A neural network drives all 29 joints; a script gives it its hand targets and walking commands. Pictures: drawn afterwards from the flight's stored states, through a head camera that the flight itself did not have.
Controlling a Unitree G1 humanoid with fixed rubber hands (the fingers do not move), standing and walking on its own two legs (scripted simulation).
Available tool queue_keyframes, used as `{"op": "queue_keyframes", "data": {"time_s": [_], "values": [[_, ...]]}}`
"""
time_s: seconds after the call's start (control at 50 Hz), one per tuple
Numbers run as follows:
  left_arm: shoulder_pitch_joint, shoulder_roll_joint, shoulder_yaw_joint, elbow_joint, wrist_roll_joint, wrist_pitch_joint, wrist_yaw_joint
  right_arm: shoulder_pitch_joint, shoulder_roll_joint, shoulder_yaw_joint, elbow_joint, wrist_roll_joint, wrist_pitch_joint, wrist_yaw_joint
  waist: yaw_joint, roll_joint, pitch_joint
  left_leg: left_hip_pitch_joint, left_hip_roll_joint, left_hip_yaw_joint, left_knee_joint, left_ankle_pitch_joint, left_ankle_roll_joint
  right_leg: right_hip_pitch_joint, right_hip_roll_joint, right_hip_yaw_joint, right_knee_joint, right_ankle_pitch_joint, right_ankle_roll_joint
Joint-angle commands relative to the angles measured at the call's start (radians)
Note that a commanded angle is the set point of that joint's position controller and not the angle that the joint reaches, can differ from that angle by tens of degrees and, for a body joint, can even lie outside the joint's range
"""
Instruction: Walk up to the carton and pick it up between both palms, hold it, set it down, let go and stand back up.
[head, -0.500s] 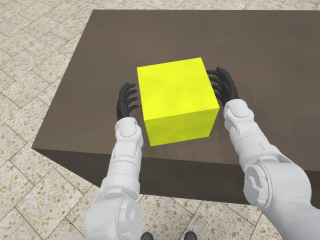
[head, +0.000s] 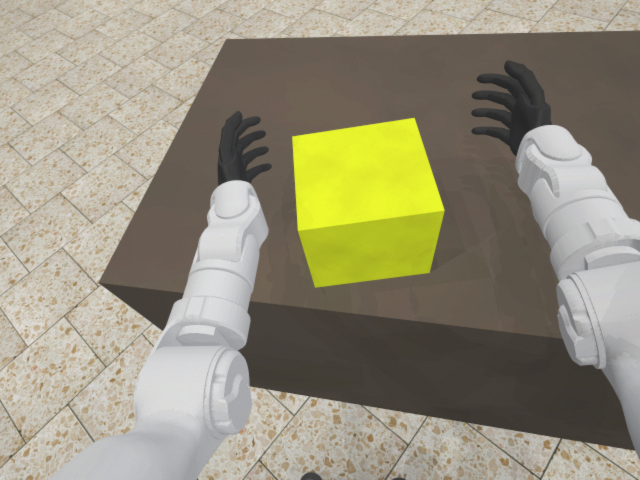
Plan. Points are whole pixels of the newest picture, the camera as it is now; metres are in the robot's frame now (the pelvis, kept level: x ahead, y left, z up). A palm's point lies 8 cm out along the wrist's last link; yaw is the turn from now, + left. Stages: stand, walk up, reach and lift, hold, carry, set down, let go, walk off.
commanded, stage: set down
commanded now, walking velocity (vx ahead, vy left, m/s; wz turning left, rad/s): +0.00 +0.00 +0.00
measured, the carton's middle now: (362, 206) +0.47 +0.06 +0.02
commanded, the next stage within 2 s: none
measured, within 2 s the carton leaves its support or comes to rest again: neither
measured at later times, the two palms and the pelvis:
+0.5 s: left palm (218, 178) +0.40 +0.22 +0.14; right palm (520, 125) +0.51 -0.12 +0.14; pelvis -0.01 +0.01 +0.00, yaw +2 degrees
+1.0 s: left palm (214, 219) +0.35 +0.21 +0.13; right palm (557, 181) +0.45 -0.16 +0.12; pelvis -0.01 +0.02 +0.01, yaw +0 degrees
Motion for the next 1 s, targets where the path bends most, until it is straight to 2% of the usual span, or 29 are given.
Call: {"op": "queue_keyframes", "data": {"time_s": [0.0, 0.12, 0.14, 0.2, 0.26, 0.28, 0.3, 0.36, 0.4, 0.46, 0.48, 0.5, 0.52, 0.54, 0.6, 0.66, 0.68, 0.7, 0.72, 0.74, 0.78, 0.8, 0.82, 0.84, 0.88, 0.9, 0.92, 0.96, 0.98], "values": [[-0.431, 0.147, 0.015, -0.190, -0.008, 0.025, 0.001, -0.499, -0.089, 0.002, -0.240, 0.021, 0.007, -0.004, 0.022, -0.200, -0.612, 0.006, -0.080, 0.057, -0.038, 0.179, 0.025, 0.718, -0.055, 0.098, 0.050, 0.376, 0.136], [-0.475, 0.187, 0.001, -0.283, -0.044, 0.099, 0.011, -0.534, -0.114, -0.003, -0.316, 0.028, 0.063, -0.024, 0.002, -0.193, -0.683, 0.040, -0.081, 0.046, -0.040, 0.193, 0.022, 0.745, -0.052, 0.095, 0.051, 0.445, 0.133], [-0.292, 0.121, -0.054, -0.116, -0.022, 0.114, 0.003, -0.343, -0.083, 0.064, -0.089, 0.046, 0.083, -0.012, -0.021, -0.186, -0.496, -0.034, -0.080, 0.028, -0.038, 0.171, 0.040, 0.753, -0.053, 0.117, 0.057, 0.417, 0.107], [-0.335, 0.165, -0.013, -0.154, -0.035, 0.101, -0.010, -0.409, -0.116, 0.065, -0.186, 0.052, 0.056, -0.001, -0.015, -0.223, -0.540, -0.127, -0.091, 0.041, -0.062, 0.125, 0.043, 0.811, -0.071, 0.149, 0.056, 0.411, 0.119], [-0.484, 0.163, -0.053, -0.260, -0.061, 0.058, 0.015, -0.514, -0.112, 0.004, -0.251, 0.038, 0.030, 0.007, -0.018, -0.161, -0.614, -0.114, -0.087, 0.033, -0.040, 0.138, 0.025, 0.742, -0.065, 0.129, 0.057, 0.353, 0.115], [-0.478, 0.189, -0.032, -0.346, -0.063, 0.058, 0.028, -0.506, -0.123, 0.002, -0.332, 0.049, 0.022, 0.006, 0.011, -0.156, -0.699, -0.105, -0.092, 0.040, -0.019, 0.187, 0.017, 0.791, -0.069, 0.137, 0.063, 0.415, 0.117], [-0.486, 0.176, -0.067, -0.413, -0.073, 0.069, 0.038, -0.518, -0.155, -0.029, -0.360, 0.057, 0.020, 0.007, -0.024, -0.132, -0.771, -0.076, -0.088, 0.031, -0.012, 0.221, 0.004, 0.783, -0.058, 0.120, 0.078, 0.482, 0.115], [-0.431, 0.156, -0.119, -0.511, -0.091, 0.146, 0.052, -0.496, -0.205, -0.034, -0.401, 0.065, 0.057, 0.014, -0.038, -0.121, -0.856, 0.001, -0.085, 0.015, 0.027, 0.278, -0.001, 0.775, -0.040, 0.094, 0.096, 0.567, 0.105], [-0.424, 0.158, -0.127, -0.620, -0.092, 0.234, 0.059, -0.494, -0.277, -0.070, -0.463, 0.055, 0.093, 0.010, -0.080, -0.118, -0.926, 0.116, -0.080, 0.004, 0.036, 0.345, -0.011, 0.746, -0.019, 0.074, 0.086, 0.626, 0.098], [-0.269, 0.131, -0.090, -0.623, -0.072, 0.352, 0.041, -0.361, -0.278, -0.056, -0.445, 0.039, 0.155, 0.027, -0.082, -0.175, -0.791, 0.155, -0.082, -0.014, 0.000, 0.302, 0.011, 0.729, -0.010, 0.066, 0.061, 0.555, 0.096], [-0.282, 0.132, -0.082, -0.602, -0.060, 0.378, 0.035, -0.359, -0.284, -0.069, -0.410, 0.027, 0.170, 0.038, -0.090, -0.159, -0.727, 0.170, -0.083, -0.016, -0.019, 0.264, 0.011, 0.692, -0.011, 0.059, 0.046, 0.496, 0.091], [-0.239, 0.125, -0.050, -0.551, -0.043, 0.396, 0.027, -0.336, -0.257, -0.022, -0.390, 0.034, 0.181, 0.047, -0.056, -0.182, -0.658, 0.156, -0.087, -0.010, -0.024, 0.258, 0.024, 0.723, -0.020, 0.074, 0.032, 0.470, 0.091], [-0.202, 0.091, -0.062, -0.508, -0.018, 0.407, 0.020, -0.281, -0.254, -0.043, -0.297, 0.026, 0.182, 0.060, -0.076, -0.140, -0.581, 0.175, -0.083, -0.020, -0.052, 0.226, 0.017, 0.689, -0.019, 0.065, 0.016, 0.399, 0.079], [-0.133, 0.070, -0.055, -0.500, -0.011, 0.409, 0.010, -0.233, -0.211, -0.001, -0.332, 0.038, 0.174, 0.068, -0.048, -0.167, -0.527, 0.167, -0.089, -0.009, -0.054, 0.230, 0.030, 0.696, -0.026, 0.077, 0.004, 0.372, 0.085], [-0.266, 0.084, -0.072, -0.672, -0.022, 0.391, 0.028, -0.350, -0.237, -0.046, -0.459, 0.047, 0.150, 0.081, -0.047, -0.134, -0.585, 0.196, -0.090, -0.010, -0.040, 0.301, 0.026, 0.678, -0.016, 0.060, 0.021, 0.442, 0.094], [-0.185, 0.064, -0.107, -0.632, -0.006, 0.412, 0.026, -0.249, -0.251, -0.047, -0.419, 0.033, 0.146, 0.089, -0.092, -0.118, -0.496, 0.213, -0.090, -0.014, -0.032, 0.252, 0.030, 0.669, -0.017, 0.068, 0.009, 0.411, 0.080], [-0.087, 0.049, -0.093, -0.610, 0.004, 0.415, 0.017, -0.156, -0.218, -0.017, -0.400, 0.033, 0.144, 0.091, -0.076, -0.142, -0.424, 0.226, -0.091, -0.013, -0.048, 0.234, 0.041, 0.692, -0.021, 0.074, -0.002, 0.386, 0.080], [-0.069, 0.037, -0.133, -0.649, 0.008, 0.408, 0.015, -0.110, -0.232, -0.054, -0.396, 0.011, 0.129, 0.093, -0.120, -0.110, -0.437, 0.258, -0.086, -0.017, -0.052, 0.247, 0.033, 0.675, -0.010, 0.061, 0.001, 0.398, 0.069], [-0.213, 0.077, -0.124, -0.713, -0.013, 0.401, 0.023, -0.260, -0.239, -0.054, -0.481, 0.024, 0.125, 0.093, -0.082, -0.082, -0.465, 0.237, -0.092, -0.008, -0.045, 0.241, 0.031, 0.642, -0.019, 0.063, -0.001, 0.368, 0.073], [-0.047, 0.015, -0.138, -0.656, 0.016, 0.409, 0.030, -0.098, -0.230, -0.037, -0.382, 0.027, 0.124, 0.105, -0.092, -0.086, -0.390, 0.279, -0.083, -0.023, -0.035, 0.270, 0.027, 0.626, -0.005, 0.050, -0.007, 0.357, 0.054], [-0.190, 0.064, -0.135, -0.744, -0.007, 0.404, 0.041, -0.249, -0.251, -0.059, -0.483, 0.034, 0.118, 0.109, -0.077, -0.063, -0.445, 0.275, -0.087, -0.012, -0.032, 0.251, 0.032, 0.597, -0.013, 0.057, -0.012, 0.293, 0.055], [-0.092, 0.064, -0.116, -0.788, -0.005, 0.399, 0.054, -0.165, -0.238, -0.029, -0.539, 0.049, 0.110, 0.111, -0.047, -0.105, -0.456, 0.273, -0.083, -0.011, -0.027, 0.270, 0.040, 0.647, -0.017, 0.068, -0.008, 0.307, 0.064], [-0.113, 0.087, -0.127, -0.846, -0.016, 0.397, 0.053, -0.184, -0.247, -0.052, -0.603, 0.052, 0.103, 0.100, -0.072, -0.114, -0.504, 0.266, -0.089, -0.008, -0.016, 0.304, 0.043, 0.687, -0.019, 0.073, 0.006, 0.405, 0.080], [-0.182, 0.102, -0.114, -0.873, -0.027, 0.396, 0.060, -0.265, -0.272, -0.060, -0.644, 0.059, 0.101, 0.096, -0.050, -0.109, -0.557, 0.240, -0.090, -0.004, -0.015, 0.287, 0.042, 0.687, -0.024, 0.074, 0.023, 0.410, 0.091], [-0.022, 0.055, -0.113, -0.826, -0.010, 0.409, 0.060, -0.099, -0.255, -0.034, -0.572, 0.057, 0.121, 0.099, -0.064, -0.163, -0.509, 0.260, -0.081, -0.017, -0.026, 0.241, 0.059, 0.707, -0.025, 0.085, 0.016, 0.351, 0.090], [-0.072, 0.051, -0.139, -0.820, -0.019, 0.418, 0.050, -0.141, -0.268, -0.059, -0.552, 0.046, 0.123, 0.095, -0.088, -0.124, -0.507, 0.259, -0.083, -0.013, -0.032, 0.228, 0.054, 0.675, -0.025, 0.084, 0.011, 0.350, 0.088], [-0.129, 0.069, -0.116, -0.801, -0.028, 0.422, 0.048, -0.221, -0.256, -0.058, -0.605, 0.039, 0.128, 0.091, -0.058, -0.133, -0.507, 0.230, -0.089, -0.002, -0.035, 0.189, 0.063, 0.655, -0.034, 0.089, 0.005, 0.298, 0.088], [0.012, 0.014, -0.156, -0.733, -0.016, 0.431, 0.046, -0.037, -0.253, -0.075, -0.515, 0.006, 0.127, 0.100, -0.110, -0.140, -0.420, 0.271, -0.076, -0.015, -0.053, 0.125, 0.064, 0.628, -0.033, 0.094, -0.021, 0.193, 0.073], [-0.061, 0.030, -0.138, -0.781, -0.021, 0.429, 0.046, -0.132, -0.251, -0.069, -0.572, 0.017, 0.132, 0.102, -0.070, -0.128, -0.450, 0.261, -0.080, -0.004, -0.060, 0.132, 0.064, 0.615, -0.035, 0.093, -0.029, 0.161, 0.072]]}}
